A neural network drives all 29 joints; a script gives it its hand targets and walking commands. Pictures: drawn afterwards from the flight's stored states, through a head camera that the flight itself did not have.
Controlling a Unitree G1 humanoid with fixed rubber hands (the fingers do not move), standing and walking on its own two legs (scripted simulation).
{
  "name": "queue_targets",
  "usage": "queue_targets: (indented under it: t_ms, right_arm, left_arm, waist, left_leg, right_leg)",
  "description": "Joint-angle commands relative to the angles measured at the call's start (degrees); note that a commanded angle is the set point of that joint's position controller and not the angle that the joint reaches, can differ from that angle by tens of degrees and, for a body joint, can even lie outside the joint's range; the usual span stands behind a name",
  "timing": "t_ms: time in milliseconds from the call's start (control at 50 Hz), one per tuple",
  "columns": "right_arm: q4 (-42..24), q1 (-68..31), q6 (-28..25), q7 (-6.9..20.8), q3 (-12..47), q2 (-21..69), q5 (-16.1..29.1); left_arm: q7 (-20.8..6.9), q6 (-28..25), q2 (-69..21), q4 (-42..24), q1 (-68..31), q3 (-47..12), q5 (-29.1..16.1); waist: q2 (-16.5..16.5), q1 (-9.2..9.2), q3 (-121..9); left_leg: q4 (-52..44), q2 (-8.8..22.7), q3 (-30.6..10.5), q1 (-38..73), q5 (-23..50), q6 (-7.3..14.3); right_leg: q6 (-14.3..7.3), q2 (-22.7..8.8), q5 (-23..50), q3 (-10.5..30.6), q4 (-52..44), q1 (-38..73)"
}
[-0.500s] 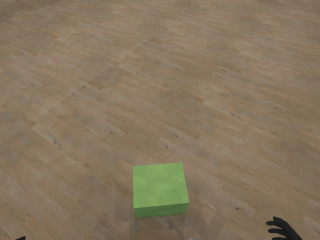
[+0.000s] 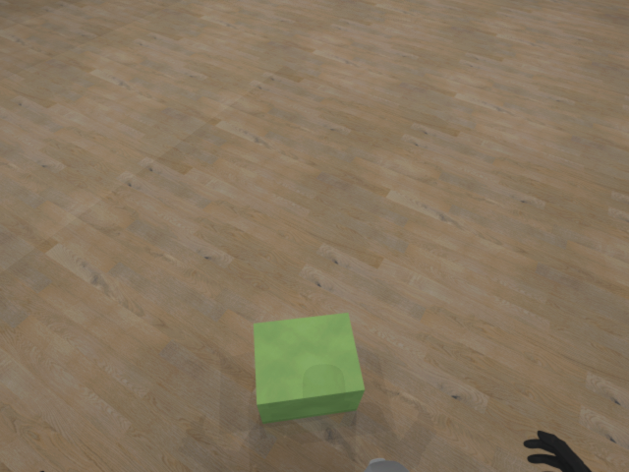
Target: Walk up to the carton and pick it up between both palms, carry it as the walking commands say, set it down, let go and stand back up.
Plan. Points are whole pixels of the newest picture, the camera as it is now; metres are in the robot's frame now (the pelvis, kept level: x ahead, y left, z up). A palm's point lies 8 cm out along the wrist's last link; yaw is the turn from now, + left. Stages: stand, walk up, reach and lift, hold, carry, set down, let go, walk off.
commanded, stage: walk up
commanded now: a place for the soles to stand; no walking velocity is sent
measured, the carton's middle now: (305, 367) +0.49 -0.01 -0.65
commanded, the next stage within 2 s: none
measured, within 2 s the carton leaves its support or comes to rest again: neither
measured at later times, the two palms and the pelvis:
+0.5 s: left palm out of the picture +0.11 +0.34 -0.07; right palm out of the picture +0.13 -0.32 -0.08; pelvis +0.01 +0.00 -0.01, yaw +0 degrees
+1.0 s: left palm out of the picture +0.11 +0.34 -0.07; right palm out of the picture +0.12 -0.33 -0.07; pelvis +0.01 -0.01 -0.01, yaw +0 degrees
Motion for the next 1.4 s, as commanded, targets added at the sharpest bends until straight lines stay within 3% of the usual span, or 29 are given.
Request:
queue_targets:
  t_ms: [0,20,80,120,140,160,280,320,340,380,440,480,520,560,600,640,700,760,800,840,880,920,960,1000,1020,1120,1160,1260,1380]
  right_arm:
    - [-6.11,-2.88,0.62,-0.54,-4.21,-10.04,-0.93]
    - [-6.22,-4.43,0.51,-0.43,-4.74,-10.34,-1.59]
    - [-0.43,3.08,-0.27,0.03,-5.71,-10.66,-1.65]
    - [1.08,7.05,-0.86,0.01,-6.57,-15.61,-2.74]
    - [-0.50,2.54,-1.15,-0.36,-6.18,-15.69,-2.32]
    - [-1.36,-0.66,-1.10,-0.21,-6.26,-15.25,-2.18]
    - [-2.80,0.00,-1.30,-0.43,-4.48,-12.78,-1.75]
    - [-3.32,0.42,-1.01,-0.57,-3.80,-9.35,-0.83]
    - [-4.51,1.44,-1.05,-0.62,-3.59,-9.69,-0.56]
    - [-4.97,-0.06,-0.21,-0.82,-4.27,-10.05,-0.96]
    - [-1.50,1.76,-0.87,-0.55,-5.00,-10.26,-1.76]
    - [-0.20,2.67,-1.48,-0.29,-5.76,-13.82,-2.15]
    - [-1.11,-1.26,-1.21,-0.29,-4.99,-13.41,-1.34]
    - [-2.08,-2.55,-0.56,-0.11,-4.74,-13.84,-1.77]
    - [-3.38,-4.04,-0.17,-0.32,-4.33,-10.42,-2.19]
    - [-2.56,-2.46,0.04,-0.29,-4.36,-10.43,-1.91]
    - [-0.46,1.70,-0.64,-0.02,-5.11,-11.24,-2.27]
    - [-0.13,0.20,-1.40,0.12,-5.68,-13.84,-2.33]
    - [-1.17,-1.63,-1.44,0.00,-5.18,-14.24,-2.15]
    - [-1.71,-3.84,-1.11,-0.08,-4.52,-12.91,-2.39]
    - [-1.44,-0.51,-1.56,-0.45,-2.75,-7.81,-0.36]
    - [-0.99,-1.05,-2.06,-0.81,-3.06,-9.28,-0.50]
    - [0.02,0.74,-2.86,-0.91,-3.23,-10.02,-0.43]
    - [1.03,2.00,-3.84,-1.02,-4.10,-14.22,-1.28]
    - [0.67,1.63,-3.96,-0.97,-4.01,-14.82,-1.24]
    - [-1.06,-1.17,-3.52,-1.40,-2.66,-9.78,-0.10]
    - [0.27,-0.14,-3.28,-1.52,-3.07,-9.71,-0.60]
    - [0.55,-0.31,-3.70,-1.67,-3.87,-12.69,-0.90]
    - [0.65,-0.98,-3.04,-1.35,-2.58,-10.31,-0.80]
  left_arm:
    - [1.07,-2.13,14.88,0.56,6.84,4.97,1.19]
    - [1.51,-2.05,15.34,-0.34,3.79,4.96,1.40]
    - [1.36,-1.24,12.89,-1.15,-2.88,3.40,1.55]
    - [1.34,-0.68,6.77,-1.91,-2.29,1.90,0.90]
    - [1.23,-0.21,9.08,-0.87,-1.04,2.80,1.01]
    - [1.23,-0.10,10.65,-0.06,0.76,3.16,1.12]
    - [0.02,-1.77,8.30,2.21,7.66,3.69,0.73]
    - [0.57,-2.38,9.89,2.22,8.42,4.23,0.76]
    - [0.96,-2.34,12.93,0.75,9.05,4.80,1.25]
    - [1.44,-2.12,14.55,-0.47,5.94,4.66,0.70]
    - [1.25,-1.25,10.60,-0.84,-1.51,3.03,1.03]
    - [0.97,-0.82,7.37,-0.60,-0.11,2.35,0.55]
    - [0.91,-0.96,8.81,1.16,1.49,2.64,0.81]
    - [0.29,-1.69,9.01,1.22,4.31,3.27,1.53]
    - [0.35,-2.38,12.83,1.13,4.52,4.37,1.38]
    - [0.53,-2.09,15.20,1.09,2.58,4.18,1.19]
    - [0.60,-1.36,11.89,-0.33,-1.89,2.96,1.94]
    - [0.48,-0.75,8.47,1.21,-1.18,2.35,1.70]
    - [0.34,-0.85,9.17,1.74,1.50,3.07,1.05]
    - [-0.28,-1.94,9.40,3.09,5.34,3.60,1.40]
    - [-0.76,-2.55,11.09,0.12,2.22,4.16,2.79]
    - [-0.92,-2.30,12.08,-1.15,-0.41,3.80,1.62]
    - [-1.30,-1.73,10.39,-2.03,-5.07,2.57,1.69]
    - [-1.58,-0.99,5.90,-2.08,-3.76,2.03,1.54]
    - [-1.40,-0.91,7.17,-1.11,-2.12,2.25,1.32]
    - [-1.49,-2.52,10.38,-1.22,-1.00,2.96,1.67]
    - [-1.56,-1.98,10.24,-1.30,-2.17,2.83,1.34]
    - [-1.61,-1.00,6.86,-0.62,-1.77,1.98,0.87]
    - [-1.97,-1.54,9.69,-0.86,-3.51,3.11,1.77]
  waist:
    - [-9.31,2.15,-8.33]
    - [-7.38,1.22,-7.13]
    - [-4.84,-4.49,-2.53]
    - [10.19,-5.77,-4.21]
    - [6.85,-3.87,-1.95]
    - [4.71,-1.99,-1.50]
    - [5.31,1.80,-8.28]
    - [3.12,1.99,-11.86]
    - [-5.25,2.00,-13.67]
    - [-5.74,1.17,-13.53]
    - [-1.02,-3.30,-6.06]
    - [7.92,-2.91,-5.48]
    - [4.72,-0.55,-3.98]
    - [3.67,1.56,-6.39]
    - [-8.18,0.78,-4.20]
    - [-7.63,-0.26,-5.64]
    - [-1.89,-3.11,-3.23]
    - [7.21,-2.60,-3.38]
    - [7.02,-1.12,-1.49]
    - [6.92,2.05,-5.51]
    - [-10.56,1.15,-6.37]
    - [-5.88,-0.25,-7.10]
    - [-4.04,-2.28,-8.94]
    - [5.48,-1.52,-7.39]
    - [5.33,-0.03,-8.09]
    - [-1.60,0.12,-11.35]
    - [-3.47,-0.47,-10.86]
    - [3.52,0.08,-11.07]
    - [-4.59,-0.46,-7.33]
  left_leg:
    - [12.71,-0.72,-7.92,-12.44,-12.40,0.11]
    - [11.29,-0.88,-8.47,-9.51,-12.92,0.83]
    - [-2.67,-1.81,-7.09,8.79,-2.33,1.98]
    - [-22.44,9.63,-23.41,9.78,-12.03,4.97]
    - [-26.33,16.24,-28.63,6.19,-9.74,8.59]
    - [-25.17,16.40,-28.18,3.64,-8.98,11.23]
    - [-7.08,6.85,-8.78,7.65,23.10,7.10]
    - [3.34,2.19,-3.08,5.55,29.27,3.27]
    - [9.44,1.38,-2.63,-0.67,26.10,0.96]
    - [7.51,-1.44,-6.41,-5.28,-1.09,0.49]
    - [-9.70,1.78,-11.13,6.66,1.29,2.25]
    - [-17.70,9.79,-18.52,10.34,1.68,8.68]
    - [-17.66,15.34,-19.65,5.05,9.59,12.99]
    - [-11.05,10.12,-12.24,-0.67,8.62,8.22]
    - [0.78,-0.35,-3.90,-7.17,0.03,1.42]
    - [4.65,-1.68,-6.15,-3.71,-7.92,0.67]
    - [-7.12,-1.33,-9.57,2.79,-8.78,2.55]
    - [-23.86,12.45,-24.17,4.90,-17.66,10.00]
    - [-22.45,13.97,-23.07,2.21,-6.66,12.10]
    - [-13.63,6.70,-11.10,-1.25,0.19,7.30]
    - [-1.34,1.18,-7.19,-5.48,7.76,2.27]
    - [1.29,-2.63,-5.78,-3.45,1.46,0.75]
    - [-7.82,-1.26,-8.44,4.09,-1.78,2.35]
    - [-18.17,9.37,-23.40,9.31,-0.04,7.44]
    - [-16.97,11.08,-22.18,8.77,6.51,8.84]
    - [-1.70,0.69,-5.84,1.33,17.52,1.92]
    - [-3.14,-0.74,-7.02,3.42,11.33,1.46]
    - [-10.40,8.04,-16.35,7.81,16.59,8.16]
    - [-6.89,-0.66,-7.46,-0.68,1.47,1.67]
  right_leg:
    - [-15.25,-17.35,32.13,28.41,-17.52,12.00]
    - [-17.09,-18.14,28.17,28.57,-18.77,7.03]
    - [-8.11,-8.60,9.95,16.09,-15.74,-13.16]
    - [-1.81,2.61,3.63,0.12,5.63,-15.20]
    - [0.07,1.85,-6.48,-3.70,9.10,-15.83]
    - [0.56,0.80,-7.25,-2.87,11.53,-12.28]
    - [-0.36,1.74,6.71,-10.73,-11.19,3.51]
    - [-2.93,-0.85,24.10,-1.80,-13.24,9.80]
    - [-6.76,-6.92,36.67,8.12,-11.16,13.89]
    - [-15.01,-15.95,45.97,23.12,-11.29,14.37]
    - [-6.75,-7.63,25.86,11.27,-8.28,-5.68]
    - [-0.96,1.04,11.62,-3.63,3.35,-9.64]
    - [-0.05,0.35,-3.67,-7.40,2.31,-4.21]
    - [-1.36,0.18,4.68,-5.27,-8.28,5.43]
    - [-6.54,-7.17,15.87,13.94,-14.64,5.83]
    - [-12.60,-14.65,12.56,25.54,-18.77,1.28]
    - [-8.61,-8.27,4.62,16.71,-15.22,-7.22]
    - [-1.42,1.71,-2.03,-6.77,3.38,-10.35]
    - [-0.10,-0.27,-5.02,-5.82,3.78,-7.68]
    - [-1.18,0.43,4.71,-7.64,-8.22,3.18]
    - [-4.72,-5.32,15.28,8.07,-14.76,7.82]
    - [-10.60,-11.90,18.11,19.35,-15.22,5.45]
    - [-8.09,-8.40,15.81,12.22,-12.29,-0.12]
    - [-1.32,-0.22,10.69,-2.17,0.53,-7.94]
    - [-0.99,-0.89,3.73,-4.79,-1.64,-5.33]
    - [-5.80,-6.73,26.97,8.34,-10.76,7.77]
    - [-8.11,-8.82,28.44,10.90,-9.44,4.47]
    - [-1.38,-1.65,14.49,-2.68,-3.44,0.65]
    - [-7.34,-8.10,14.36,11.02,-12.48,2.60]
